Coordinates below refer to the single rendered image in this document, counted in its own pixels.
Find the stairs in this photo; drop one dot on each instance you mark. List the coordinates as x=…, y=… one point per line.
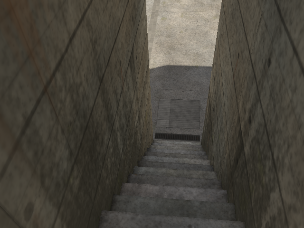
x=173, y=186

